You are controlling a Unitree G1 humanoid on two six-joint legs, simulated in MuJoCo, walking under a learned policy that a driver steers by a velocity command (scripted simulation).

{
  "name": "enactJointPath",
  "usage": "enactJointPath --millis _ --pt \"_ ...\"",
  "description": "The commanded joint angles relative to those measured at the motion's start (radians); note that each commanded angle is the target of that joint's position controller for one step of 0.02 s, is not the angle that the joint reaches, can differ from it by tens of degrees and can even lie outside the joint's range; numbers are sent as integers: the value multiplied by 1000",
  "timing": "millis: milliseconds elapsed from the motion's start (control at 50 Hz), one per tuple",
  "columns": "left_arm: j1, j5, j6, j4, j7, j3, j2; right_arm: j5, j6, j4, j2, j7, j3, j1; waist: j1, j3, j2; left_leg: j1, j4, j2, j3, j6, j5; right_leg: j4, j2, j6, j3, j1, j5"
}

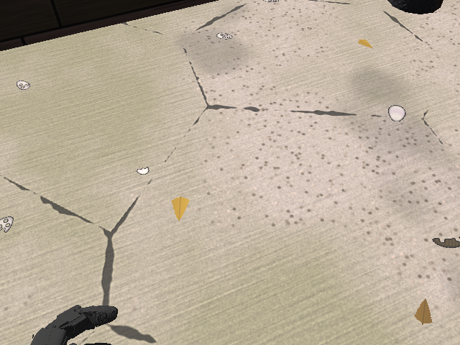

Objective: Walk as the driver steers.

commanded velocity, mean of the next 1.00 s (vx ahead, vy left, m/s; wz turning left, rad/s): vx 0.38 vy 0.00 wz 0.27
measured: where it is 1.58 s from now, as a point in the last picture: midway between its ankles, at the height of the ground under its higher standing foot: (207, 331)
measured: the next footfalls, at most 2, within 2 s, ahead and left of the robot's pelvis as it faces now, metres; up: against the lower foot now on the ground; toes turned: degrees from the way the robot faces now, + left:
right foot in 0.04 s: +0.18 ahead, -0.12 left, +0.00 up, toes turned -1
left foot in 0.58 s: +0.46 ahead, +0.14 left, +0.00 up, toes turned +18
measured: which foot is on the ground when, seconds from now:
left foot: down 0.00-0.06, up 0.08-0.56, down 0.58-1.00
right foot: up 0.00-0.02, down 0.04-0.60, up 0.62-1.00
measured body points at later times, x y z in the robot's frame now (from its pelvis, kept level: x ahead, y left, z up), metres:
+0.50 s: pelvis +0.26 -0.01 +0.00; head +0.29 -0.01 +0.45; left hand +0.23 +0.27 -0.13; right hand +0.50 -0.21 -0.10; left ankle +0.42 +0.15 -0.70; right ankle +0.14 -0.12 -0.74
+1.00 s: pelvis +0.47 +0.05 +0.00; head +0.50 +0.06 +0.45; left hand +0.52 +0.34 -0.11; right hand +0.68 -0.16 -0.11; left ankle +0.42 +0.13 -0.74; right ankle +0.61 -0.05 -0.72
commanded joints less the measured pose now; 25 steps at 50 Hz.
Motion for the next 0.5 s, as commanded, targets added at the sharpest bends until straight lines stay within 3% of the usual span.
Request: enactJointPath --millis 20,40,60,80,100,120,140,160,200,240,320,380,440,500 --pt "115 7 -16 -30 4 59 144 6 3 -45 -179 -11 -37 -44 153 -67 102 -69 153 219 -86 132 673 -68 49 -57 -49 282 -16" --pt "274 12 -13 9 14 82 195 -8 1 -56 -145 -13 -21 -49 224 -178 70 -186 367 171 -43 96 616 -45 -15 -97 15 528 -5" --pt "392 33 -4 19 24 103 295 -26 -14 -92 -46 -10 12 19 228 -323 -144 -564 758 36 17 23 218 -69 -280 -225 414 899 -101" --pt "419 20 0 29 22 92 253 -13 -31 -80 -57 -8 14 34 234 -393 -234 -719 944 -17 -107 19 -250 -204 -367 -288 696 928 -242" --pt "363 14 -3 30 20 71 196 14 -38 -92 -142 -2 -12 -30 231 -239 -145 -805 1015 39 -147 30 -204 -227 -338 -247 581 809 -307" --pt "302 13 -6 26 19 60 164 20 -38 -106 -144 0 -13 -90 206 -142 -105 -802 988 85 -123 38 -115 -250 -294 -213 438 679 -278" --pt "242 19 -11 29 15 52 136 9 -33 -107 -130 -3 -14 -119 175 -74 -65 -772 935 114 -111 33 -44 -291 -251 -193 346 561 -223" --pt "200 24 -22 31 12 45 108 0 -20 -99 -123 -6 -21 -109 142 -43 -81 -720 892 140 -122 29 12 -327 -219 -176 271 478 -150" --pt "169 29 -41 47 9 49 101 1 8 -81 -78 -8 -16 -69 107 -28 -82 -647 875 146 -126 13 78 -382 -200 -174 172 388 -46" --pt "171 35 -54 70 14 55 112 1 21 -90 -65 -12 -18 -94 99 -3 -52 -681 835 142 -147 0 152 -409 -197 -176 90 375 46" --pt "192 35 -54 107 30 61 132 -5 15 -119 -49 0 -15 -183 119 22 -26 -716 622 124 -142 -5 362 -423 -173 -151 -49 416 140" --pt "229 28 -46 134 41 66 156 -9 11 -157 -25 19 -3 -292 163 57 -6 -695 474 114 -75 8 446 -439 -179 -133 -117 448 148" --pt "288 16 -25 170 45 73 173 -7 11 -207 -17 37 5 -381 197 86 7 -750 389 107 -41 33 404 -402 -215 -128 -149 573 203" --pt "297 7 3 184 51 80 194 -5 12 -251 -30 57 -1 -411 182 72 -14 -729 348 69 20 72 273 -301 -238 -107 -185 671 449"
